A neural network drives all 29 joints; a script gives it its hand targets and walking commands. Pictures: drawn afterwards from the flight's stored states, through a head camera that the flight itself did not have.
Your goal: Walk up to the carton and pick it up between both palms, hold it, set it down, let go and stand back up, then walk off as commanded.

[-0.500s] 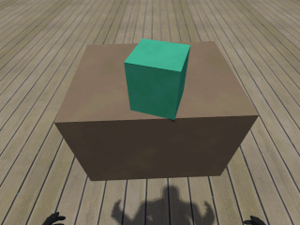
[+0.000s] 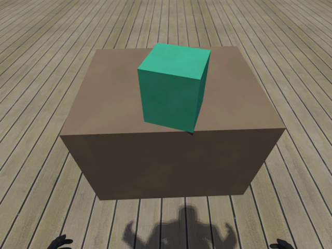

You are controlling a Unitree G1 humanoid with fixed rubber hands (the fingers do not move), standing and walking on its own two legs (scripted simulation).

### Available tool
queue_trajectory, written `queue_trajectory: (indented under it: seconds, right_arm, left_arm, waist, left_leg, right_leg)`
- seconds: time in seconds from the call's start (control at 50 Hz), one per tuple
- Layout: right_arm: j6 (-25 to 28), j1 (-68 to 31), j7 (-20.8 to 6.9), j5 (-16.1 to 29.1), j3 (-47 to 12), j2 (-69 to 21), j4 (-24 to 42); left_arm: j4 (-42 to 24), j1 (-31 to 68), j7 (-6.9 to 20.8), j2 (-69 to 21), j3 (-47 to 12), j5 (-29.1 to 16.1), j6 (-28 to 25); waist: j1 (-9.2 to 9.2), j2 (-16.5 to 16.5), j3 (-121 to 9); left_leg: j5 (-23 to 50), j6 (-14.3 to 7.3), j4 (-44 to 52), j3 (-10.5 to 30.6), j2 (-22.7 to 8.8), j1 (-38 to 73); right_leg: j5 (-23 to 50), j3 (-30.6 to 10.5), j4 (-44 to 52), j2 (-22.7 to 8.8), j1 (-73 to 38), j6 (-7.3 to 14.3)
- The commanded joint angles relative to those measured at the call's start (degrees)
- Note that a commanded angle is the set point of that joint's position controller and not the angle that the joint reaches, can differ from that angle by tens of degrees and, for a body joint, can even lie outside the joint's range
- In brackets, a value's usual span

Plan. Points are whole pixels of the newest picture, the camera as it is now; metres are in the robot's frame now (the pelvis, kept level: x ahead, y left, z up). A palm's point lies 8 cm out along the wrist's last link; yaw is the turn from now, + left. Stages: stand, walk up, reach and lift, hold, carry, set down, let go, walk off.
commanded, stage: stand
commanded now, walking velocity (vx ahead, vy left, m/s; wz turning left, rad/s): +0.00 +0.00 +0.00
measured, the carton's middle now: (175, 88) +0.70 -0.02 +0.00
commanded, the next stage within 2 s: none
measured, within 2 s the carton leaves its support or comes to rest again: neither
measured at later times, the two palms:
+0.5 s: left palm out of the picture +0.12 +0.29 -0.08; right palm out of the picture +0.11 -0.29 -0.09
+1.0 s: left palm out of the picture +0.12 +0.29 -0.08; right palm out of the picture +0.11 -0.29 -0.09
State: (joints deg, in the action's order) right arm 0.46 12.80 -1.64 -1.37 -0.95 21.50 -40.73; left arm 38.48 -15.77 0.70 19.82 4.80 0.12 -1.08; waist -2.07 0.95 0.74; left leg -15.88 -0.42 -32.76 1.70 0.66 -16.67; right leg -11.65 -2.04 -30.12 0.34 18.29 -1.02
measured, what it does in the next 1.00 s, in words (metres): stands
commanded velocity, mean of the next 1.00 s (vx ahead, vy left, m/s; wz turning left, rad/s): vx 0.00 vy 0.00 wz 0.00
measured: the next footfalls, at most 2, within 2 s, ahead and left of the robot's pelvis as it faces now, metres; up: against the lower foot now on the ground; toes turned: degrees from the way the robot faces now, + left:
none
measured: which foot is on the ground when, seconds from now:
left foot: down 0.00-1.00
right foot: down 0.00-1.00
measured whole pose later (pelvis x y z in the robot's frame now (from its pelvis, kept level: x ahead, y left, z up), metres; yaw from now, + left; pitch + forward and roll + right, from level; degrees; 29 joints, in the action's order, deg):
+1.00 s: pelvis +0.00 +0.00 +0.00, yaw +0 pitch +0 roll -1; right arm 0.5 12.8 -1.7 -1.4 -1.0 21.5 -40.7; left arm 38.5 -15.8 0.7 19.8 4.8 0.1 -1.1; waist -2.1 1.0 0.6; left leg -15.9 -0.4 -32.8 1.7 0.6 -16.7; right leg -11.7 -2.0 -30.1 0.3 18.3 -1.0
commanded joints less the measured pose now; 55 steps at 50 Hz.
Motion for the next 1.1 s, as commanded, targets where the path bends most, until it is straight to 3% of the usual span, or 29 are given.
queue_trajectory:
  seconds: [0.0,0.02,0.1,0.14,0.16,0.22,0.3,0.38,0.44,0.46,0.54,0.6,0.62,0.72,0.78,0.8,0.86,0.88,0.9,0.94,1.04,1.08]
  right_arm:
    - [2.6,-4.2,0.5,1.7,5.1,12.0,0.7]
    - [2.6,-2.7,0.6,1.9,5.2,11.9,0.4]
    - [2.5,-2.9,0.5,1.8,4.9,11.6,0.3]
    - [2.3,-3.3,0.3,1.4,5.1,11.7,0.3]
    - [2.2,-3.3,0.6,1.4,5.4,12.3,0.3]
    - [2.5,-3.2,0.7,1.6,5.5,12.2,0.1]
    - [2.4,-3.9,0.7,1.2,5.0,11.8,0.1]
    - [2.5,-4.1,0.4,1.5,4.8,11.5,0.5]
    - [2.5,-3.3,0.6,1.6,5.2,12.4,0.3]
    - [2.3,-3.1,0.7,1.5,5.0,11.3,0.4]
    - [2.4,-2.3,0.3,1.5,5.0,11.2,-0.1]
    - [2.4,-3.0,0.5,1.3,4.9,11.8,0.0]
    - [2.5,-3.0,0.6,1.5,5.0,11.9,0.3]
    - [2.4,-3.4,0.6,1.6,5.5,12.1,0.4]
    - [2.3,-4.2,0.5,1.5,5.2,12.1,0.5]
    - [2.3,-3.6,0.5,1.4,4.8,11.2,0.4]
    - [2.4,-2.8,0.7,1.5,5.1,11.9,0.3]
    - [2.5,-2.8,0.6,1.4,4.8,11.1,0.1]
    - [2.4,-4.3,0.4,1.4,5.2,12.0,0.2]
    - [2.5,-4.2,0.3,1.3,5.1,11.0,0.5]
    - [2.4,-2.2,0.7,1.6,5.2,11.6,0.1]
    - [2.4,-2.5,0.7,1.5,5.0,11.7,0.3]
  left_arm:
    - [-1.4,4.3,-0.5,12.0,1.5,-0.7,-1.8]
    - [-1.5,5.5,-0.3,12.2,1.5,-0.5,-1.8]
    - [-1.5,5.0,-0.5,10.5,0.9,-0.9,-2.0]
    - [-1.4,5.5,-0.5,11.5,1.3,-0.6,-1.7]
    - [-1.7,5.6,-0.4,10.8,1.1,-0.5,-1.6]
    - [-1.1,4.9,-0.4,11.3,1.2,-0.5,-1.9]
    - [-1.3,4.4,-0.4,10.6,1.1,-0.9,-2.0]
    - [-1.8,5.4,-0.5,11.0,1.2,-0.5,-1.7]
    - [-1.1,4.0,-0.3,11.1,1.2,-0.8,-1.8]
    - [-1.5,5.3,-0.4,11.5,1.2,-0.7,-1.9]
    - [-1.3,5.1,-0.5,12.0,1.5,-0.4,-1.8]
    - [-1.5,4.8,-0.5,10.9,1.1,-0.7,-1.8]
    - [-1.7,4.9,-0.3,10.7,1.0,-0.7,-1.7]
    - [-1.4,5.2,-0.7,11.9,1.3,-0.6,-2.0]
    - [-1.1,4.2,-0.4,11.8,1.3,-0.7,-1.8]
    - [-1.1,3.7,-0.5,11.5,1.3,-0.7,-1.7]
    - [-1.1,4.2,-0.6,11.4,1.3,-0.7,-1.8]
    - [-1.3,5.3,-0.5,11.7,1.5,-0.6,-1.8]
    - [-1.2,3.6,-0.5,11.9,1.5,-0.8,-1.9]
    - [-0.8,4.1,-0.7,10.8,1.1,-0.7,-1.6]
    - [-1.2,4.7,-0.4,11.3,1.1,-0.6,-1.6]
    - [-1.5,4.3,-0.5,11.5,1.3,-0.6,-1.6]
  waist:
    - [2.32,-0.4,-4.7]
    - [1.37,-1.6,-5.1]
    - [1.69,-0.1,-6.1]
    - [1.54,-0.9,-5.7]
    - [1.93,0.9,-5.8]
    - [1.66,-1.2,-5.0]
    - [2.36,0.8,-5.1]
    - [2.13,-0.3,-5.1]
    - [2.15,0.7,-5.6]
    - [1.27,-1.6,-4.9]
    - [1.66,0.7,-5.1]
    - [1.94,-0.7,-5.0]
    - [1.94,1.0,-4.4]
    - [1.34,-1.0,-5.4]
    - [2.5,-1.0,-4.3]
    - [2.55,0.6,-5.1]
    - [1.49,0.3,-5.2]
    - [1.41,-0.1,-6.0]
    - [2.43,-1.2,-5.1]
    - [2.0,0.6,-4.3]
    - [1.43,-1.1,-4.3]
    - [1.79,1.2,-4.8]
  left_leg:
    - [-3.7,-1.1,11.6,6.8,-8.1,1.4]
    - [-2.5,-1.0,10.8,6.3,-7.9,3.0]
    - [-0.4,-1.4,10.8,6.9,-8.6,2.7]
    - [-2.0,-1.1,10.7,6.2,-7.9,3.5]
    - [-1.5,-1.2,10.3,5.9,-7.8,3.5]
    - [-2.8,-1.3,11.0,6.6,-8.1,3.0]
    - [-3.0,-1.7,11.0,6.7,-8.1,1.8]
    - [-3.8,-1.4,11.4,6.9,-8.2,1.4]
    - [-2.7,-1.1,11.2,6.4,-8.0,2.3]
    - [-2.4,-1.1,10.8,6.2,-8.0,2.8]
    - [-2.1,-1.4,11.3,7.0,-8.4,2.7]
    - [-2.9,-1.6,11.1,7.2,-8.3,2.1]
    - [-3.8,-1.3,11.3,6.6,-8.0,0.9]
    - [-3.3,-1.3,11.1,6.7,-7.8,2.9]
    - [-2.4,-1.2,11.1,6.5,-7.8,1.2]
    - [-2.4,-1.4,11.1,6.7,-8.2,1.6]
    - [-3.4,-1.2,11.1,6.5,-7.9,1.4]
    - [-4.5,-1.1,11.4,6.7,-8.1,2.0]
    - [-4.6,-1.4,11.5,7.2,-8.1,1.7]
    - [-4.3,-1.3,11.5,6.4,-7.9,1.4]
    - [-2.9,-1.1,11.0,6.4,-7.8,3.2]
    - [-3.5,-1.5,11.6,7.5,-8.4,2.3]
  right_leg:
    - [0.2,-5.9,4.9,-6.1,-7.9,2.9]
    - [-0.1,-6.4,5.1,-6.4,-6.7,3.3]
    - [2.2,-6.2,4.6,-6.3,-8.3,3.1]
    - [0.0,-6.0,4.7,-6.2,-6.8,3.0]
    - [0.4,-6.2,4.9,-6.0,-6.6,3.1]
    - [-0.4,-5.9,5.6,-5.9,-6.2,2.9]
    - [1.4,-6.2,4.9,-6.2,-8.0,3.1]
    - [0.9,-5.7,4.3,-6.0,-8.2,2.8]
    - [1.4,-6.1,4.9,-6.2,-7.9,3.0]
    - [1.8,-6.4,4.6,-6.3,-6.8,3.0]
    - [0.8,-5.9,4.4,-6.1,-7.2,3.0]
    - [1.6,-6.0,4.8,-6.0,-8.0,3.0]
    - [1.8,-6.0,4.3,-6.1,-7.9,2.9]
    - [-1.4,-6.6,5.5,-6.3,-6.5,3.3]
    - [1.1,-5.7,4.2,-5.9,-7.7,3.0]
    - [2.2,-6.0,4.2,-6.4,-8.4,3.0]
    - [1.9,-6.1,4.2,-6.3,-8.3,2.9]
    - [0.5,-5.8,4.2,-6.2,-7.8,2.8]
    - [0.5,-5.6,4.6,-5.7,-7.4,2.8]
    - [0.8,-5.8,4.5,-5.8,-7.4,2.9]
    - [-0.7,-6.5,5.4,-6.0,-5.5,3.0]
    - [-0.2,-5.6,4.8,-5.6,-6.9,2.9]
